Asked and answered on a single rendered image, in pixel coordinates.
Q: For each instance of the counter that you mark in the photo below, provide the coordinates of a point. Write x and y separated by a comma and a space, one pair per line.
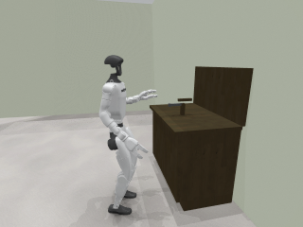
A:
196, 145

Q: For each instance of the tap lever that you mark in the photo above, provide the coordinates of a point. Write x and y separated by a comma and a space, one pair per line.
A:
174, 104

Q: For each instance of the right robot forearm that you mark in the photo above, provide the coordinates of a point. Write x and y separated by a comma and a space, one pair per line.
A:
113, 126

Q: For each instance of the robot right thigh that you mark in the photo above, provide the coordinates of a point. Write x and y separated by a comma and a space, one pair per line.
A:
123, 156

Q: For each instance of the right robot hand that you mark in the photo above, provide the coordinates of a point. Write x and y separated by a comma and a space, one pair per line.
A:
131, 144

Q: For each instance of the robot right shin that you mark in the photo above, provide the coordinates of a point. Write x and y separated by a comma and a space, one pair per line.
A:
121, 188

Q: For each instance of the right robot upper arm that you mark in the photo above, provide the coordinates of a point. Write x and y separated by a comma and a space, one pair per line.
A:
108, 90

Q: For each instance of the left robot hand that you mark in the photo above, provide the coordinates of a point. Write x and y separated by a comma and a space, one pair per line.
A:
144, 95

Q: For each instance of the left robot forearm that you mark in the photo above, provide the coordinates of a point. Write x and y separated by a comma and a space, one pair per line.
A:
132, 99

